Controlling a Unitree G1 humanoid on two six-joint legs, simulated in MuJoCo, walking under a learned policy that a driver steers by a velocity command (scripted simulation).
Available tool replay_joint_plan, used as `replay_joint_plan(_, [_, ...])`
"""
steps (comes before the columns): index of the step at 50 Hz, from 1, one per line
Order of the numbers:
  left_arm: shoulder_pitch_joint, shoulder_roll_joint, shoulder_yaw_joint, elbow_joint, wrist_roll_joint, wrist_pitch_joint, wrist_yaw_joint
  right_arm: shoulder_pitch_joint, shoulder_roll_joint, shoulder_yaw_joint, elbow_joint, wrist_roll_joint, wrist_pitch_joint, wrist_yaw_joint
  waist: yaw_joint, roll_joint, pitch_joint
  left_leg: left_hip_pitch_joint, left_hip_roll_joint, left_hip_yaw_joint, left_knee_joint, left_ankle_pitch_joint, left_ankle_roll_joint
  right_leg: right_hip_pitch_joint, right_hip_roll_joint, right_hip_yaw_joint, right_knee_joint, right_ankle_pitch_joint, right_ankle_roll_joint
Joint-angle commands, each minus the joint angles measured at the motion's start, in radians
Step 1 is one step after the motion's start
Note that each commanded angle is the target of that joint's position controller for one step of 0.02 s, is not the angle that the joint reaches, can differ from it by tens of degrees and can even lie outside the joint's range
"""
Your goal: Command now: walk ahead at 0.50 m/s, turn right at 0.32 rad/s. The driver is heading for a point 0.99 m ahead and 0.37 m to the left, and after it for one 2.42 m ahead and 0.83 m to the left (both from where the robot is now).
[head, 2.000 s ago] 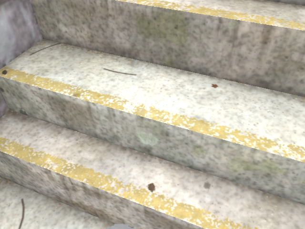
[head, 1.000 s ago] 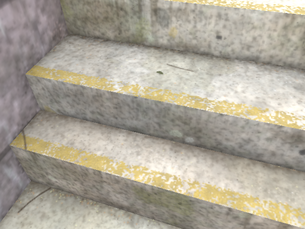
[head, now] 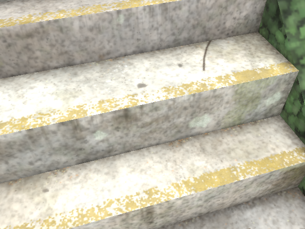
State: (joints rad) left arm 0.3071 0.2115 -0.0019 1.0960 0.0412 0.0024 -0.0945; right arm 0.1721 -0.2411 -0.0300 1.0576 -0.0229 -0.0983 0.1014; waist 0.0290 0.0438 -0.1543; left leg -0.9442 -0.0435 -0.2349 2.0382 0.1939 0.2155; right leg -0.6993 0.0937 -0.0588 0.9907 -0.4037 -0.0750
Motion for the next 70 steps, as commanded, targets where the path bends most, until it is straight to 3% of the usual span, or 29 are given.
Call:
replay_joint_plan(1, [-0.172,-0.058,-0.010,-0.013,0.060,-0.035,-0.011,0.044,0.094,0.041,-0.035,0.019,0.019,-0.015,-0.158,-0.033,0.086,-0.326,0.050,0.035,0.264,-0.117,0.070,0.106,-0.190,0.338,-0.564,0.099,-0.056])
replay_joint_plan(4, [-0.044,-0.028,-0.016,0.012,0.116,-0.058,0.009,-0.105,0.050,0.055,-0.142,0.016,0.020,-0.013,-0.162,0.010,0.059,-0.293,0.040,0.143,0.178,-0.037,0.074,0.047,-0.122,0.167,-0.613,0.072,0.025])
replay_joint_plan(8, [-0.047,0.055,-0.011,-0.101,0.036,-0.075,-0.009,-0.340,-0.042,0.035,-0.238,0.009,0.073,-0.043,-0.103,-0.157,0.041,0.143,0.070,0.366,-0.331,-0.362,-0.106,-0.102,-0.167,0.104,-0.893,0.296,-0.127])
replay_joint_plan(13, [0.149,0.262,0.056,0.008,-0.021,-0.127,-0.059,-0.231,0.009,0.058,-0.323,-0.013,0.137,-0.051,-0.093,-0.310,-0.058,0.000,-0.070,0.455,-0.911,-0.776,-0.159,0.819,-0.431,0.187,-0.587,1.944,-0.332])
replay_joint_plan(14, [0.179,0.145,0.049,-0.053,-0.092,-0.139,0.109,0.057,0.032,0.049,-0.177,0.021,0.076,-0.086,-0.144,-0.152,-0.210,0.411,-0.101,0.400,-0.921,-0.936,-0.052,0.809,-0.329,0.016,-0.388,1.823,-0.167])
replay_joint_plan(15, [0.155,0.127,0.043,-0.099,-0.089,-0.152,0.138,0.237,-0.029,0.028,-0.101,0.028,0.065,-0.123,-0.187,-0.044,-0.200,0.579,0.021,0.059,-1.019,-1.026,0.039,0.504,-0.274,0.006,-0.189,1.657,-0.107])
replay_joint_plan(16, [0.031,0.102,0.036,-0.032,0.050,-0.098,-0.010,0.314,-0.083,0.020,-0.101,-0.057,0.105,-0.091,-0.304,0.190,-0.086,0.653,0.108,-0.421,-1.428,-0.962,0.164,0.052,-0.110,0.185,0.162,1.020,-0.124])
replay_joint_plan(17, [-0.052,0.087,0.063,-0.054,0.033,-0.077,-0.047,0.385,-0.094,0.014,-0.106,-0.093,0.110,-0.081,-0.337,0.369,0.012,0.651,0.159,-0.711,-1.580,-1.040,0.201,-0.241,0.073,0.363,0.719,0.446,-0.115])
replay_joint_plan(20, [-0.142,0.052,0.032,-0.132,0.013,-0.087,-0.018,0.157,0.040,0.021,-0.033,-0.048,0.063,-0.056,-0.100,-0.080,0.126,0.603,0.160,-0.464,-1.524,-0.847,0.112,-0.566,0.051,0.418,1.038,0.447,-0.193])
replay_joint_plan(23, [-0.154,0.025,-0.002,-0.170,0.039,-0.047,0.041,0.015,0.170,0.064,0.020,-0.024,0.028,-0.041,0.035,-0.083,0.068,0.459,0.115,-0.179,-1.549,-0.540,0.051,-0.548,-0.072,0.267,0.983,0.376,-0.162])
replay_joint_plan(26, [-0.323,0.054,-0.006,-0.254,-0.011,-0.037,0.050,0.001,0.067,0.043,-0.032,-0.048,-0.008,-0.050,0.006,-0.098,0.046,0.219,0.048,0.011,-1.625,-0.396,-0.013,-0.288,-0.169,0.079,0.732,0.358,-0.081])
replay_joint_plan(28, [-0.326,0.045,-0.012,-0.261,0.013,-0.037,0.048,0.144,0.059,0.047,-0.003,-0.046,-0.019,-0.057,-0.038,0.034,0.036,0.304,0.097,-0.032,-1.629,-0.229,0.014,-0.292,-0.161,0.049,0.893,0.267,-0.051])
replay_joint_plan(33, [-0.776,-0.029,-0.068,-0.499,0.028,-0.068,0.088,0.725,0.124,0.044,0.217,-0.084,-0.027,-0.100,-0.274,0.097,0.132,1.368,0.356,-0.386,-1.540,-0.258,0.058,-1.371,-0.182,0.237,1.094,-0.356,-0.109])
replay_joint_plan(35, [-0.869,-0.045,-0.080,-0.554,0.012,-0.071,0.100,0.568,0.107,0.034,0.169,-0.089,-0.013,-0.082,-0.203,0.008,0.139,1.064,0.282,-0.301,-1.669,-0.301,0.014,-1.087,-0.229,0.131,0.730,-0.197,-0.117])
replay_joint_plan(37, [-0.881,-0.164,-0.125,-0.624,0.008,-0.018,0.063,0.287,-0.008,0.000,0.041,-0.053,0.021,-0.010,-0.040,0.080,0.152,0.063,0.239,-0.159,-2.074,-0.303,0.051,-0.012,-0.194,-0.032,0.506,0.021,-0.064])
replay_joint_plan(39, [-0.568,-0.029,-0.056,-0.510,-0.077,0.000,0.022,0.159,-0.159,-0.036,-0.059,0.012,-0.032,0.000,0.122,0.146,0.022,0.207,0.252,-0.053,-1.878,0.814,-0.010,0.319,-0.053,-0.078,0.508,0.267,0.014])
replay_joint_plan(40, [-0.367,0.155,0.019,-0.464,-0.066,-0.007,0.032,0.082,-0.195,-0.064,-0.086,0.052,-0.067,0.016,0.227,0.119,-0.071,0.487,0.178,0.050,-1.614,1.042,-0.063,0.369,-0.007,-0.070,0.108,0.238,-0.009])
replay_joint_plan(41, [-0.075,0.193,0.036,-0.366,-0.023,-0.014,0.053,0.232,0.013,-0.027,-0.078,-0.005,-0.083,0.025,0.175,-0.139,-0.433,0.288,0.100,0.004,-1.151,0.651,-0.093,0.821,-0.262,0.425,-0.062,0.531,-0.246])
replay_joint_plan(42, [0.174,0.251,0.054,-0.258,0.029,0.007,0.048,0.368,0.141,-0.007,-0.019,-0.043,-0.052,0.046,0.173,-0.356,-0.476,0.116,-0.092,-0.054,-0.768,-0.253,-0.078,0.876,-0.485,0.992,-0.484,0.122,-0.331])
replay_joint_plan(43, [0.257,0.255,0.065,-0.190,0.044,0.003,0.047,0.289,0.083,-0.040,0.059,-0.008,-0.020,0.051,0.237,-0.364,-0.112,-0.083,-0.067,-0.179,-0.305,-0.103,-0.045,0.587,-0.444,1.062,-0.629,-0.564,-0.216])
replay_joint_plan(45, [-0.049,0.146,0.042,-0.157,-0.037,-0.039,0.052,0.223,0.123,-0.032,0.053,0.000,-0.005,0.021,0.028,-0.273,0.052,-0.161,0.017,-0.029,-0.109,-0.061,-0.013,0.280,-0.419,0.760,-0.560,-0.509,-0.176])
replay_joint_plan(46, [-0.129,-0.009,0.010,-0.143,-0.027,-0.033,0.046,0.172,0.120,-0.029,0.045,-0.002,-0.003,0.006,-0.010,-0.067,0.054,-0.165,0.034,-0.019,-0.064,-0.050,0.019,0.205,-0.422,0.625,-0.509,-0.378,-0.157])
replay_joint_plan(48, [-0.282,-0.190,-0.038,-0.110,-0.003,-0.034,0.053,0.147,0.174,-0.007,0.025,0.029,0.034,0.000,-0.105,-0.015,0.081,-0.200,0.065,-0.036,-0.026,-0.065,0.056,0.100,-0.386,0.461,-0.558,-0.178,-0.093])
replay_joint_plan(51, [-0.285,-0.146,-0.022,-0.104,0.064,-0.062,0.046,0.100,0.188,0.036,-0.044,0.055,0.045,0.002,-0.164,-0.014,0.045,-0.204,0.104,0.065,-0.049,-0.085,0.070,0.100,-0.305,0.065,-0.657,0.172,-0.015])
replay_joint_plan(55, [-0.011,-0.084,-0.043,0.038,0.088,-0.046,0.031,-0.053,0.104,0.067,-0.125,0.036,0.047,0.017,-0.090,-0.022,0.107,-0.662,0.016,0.009,0.517,-0.259,0.170,0.420,-0.408,0.103,-0.725,0.127,-0.114])
replay_joint_plan(63, [0.365,-0.061,-0.060,0.159,0.130,-0.083,0.011,-0.407,0.104,0.098,-0.281,0.009,0.138,-0.029,0.041,-0.118,0.123,-0.888,0.144,0.158,-0.020,-0.174,0.100,0.831,-0.448,-0.003,-0.866,0.282,-0.155])
replay_joint_plan(66, [0.149,-0.004,-0.051,0.099,0.028,-0.110,-0.043,-0.558,0.138,0.109,-0.392,-0.006,0.208,0.010,-0.074,-0.209,0.139,-0.277,0.133,0.475,-0.277,-0.519,0.069,0.433,-0.446,-0.198,-1.020,0.998,-0.182])
replay_joint_plan(69, [0.196,0.239,0.006,0.099,0.012,-0.143,-0.012,-0.368,0.095,0.103,-0.357,0.010,0.177,0.032,-0.152,-0.298,-0.008,-0.137,-0.029,0.479,-0.635,-0.656,0.027,0.838,-0.477,-0.242,-0.751,2.131,-0.185])
replay_joint_plan(70, [0.162,0.179,0.043,-0.009,-0.129,-0.127,0.118,-0.099,0.092,0.067,-0.252,-0.009,0.127,-0.037,-0.156,-0.152,-0.121,0.178,-0.139,0.571,-0.723,-0.937,0.019,0.872,-0.403,-0.304,-0.411,2.117,-0.119])
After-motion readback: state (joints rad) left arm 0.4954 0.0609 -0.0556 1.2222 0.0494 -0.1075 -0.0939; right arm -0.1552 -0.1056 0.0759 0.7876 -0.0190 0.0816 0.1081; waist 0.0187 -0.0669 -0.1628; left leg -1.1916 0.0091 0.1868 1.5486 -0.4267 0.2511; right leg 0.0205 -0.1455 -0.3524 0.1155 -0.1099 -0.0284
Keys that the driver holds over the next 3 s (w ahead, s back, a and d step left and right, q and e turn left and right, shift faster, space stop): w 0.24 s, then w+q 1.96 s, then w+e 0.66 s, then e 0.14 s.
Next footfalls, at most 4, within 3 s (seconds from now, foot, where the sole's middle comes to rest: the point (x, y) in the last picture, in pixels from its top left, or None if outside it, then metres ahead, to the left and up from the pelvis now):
0.26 left None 0.26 0.11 -0.53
0.80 right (226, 160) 0.63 -0.19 -0.35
1.42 left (137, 79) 0.80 0.11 -0.13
1.84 right None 1.08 -0.01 0.05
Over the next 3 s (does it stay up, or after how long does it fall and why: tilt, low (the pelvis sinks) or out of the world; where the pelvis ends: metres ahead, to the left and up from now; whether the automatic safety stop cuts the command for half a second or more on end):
stays up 0.87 0.22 0.75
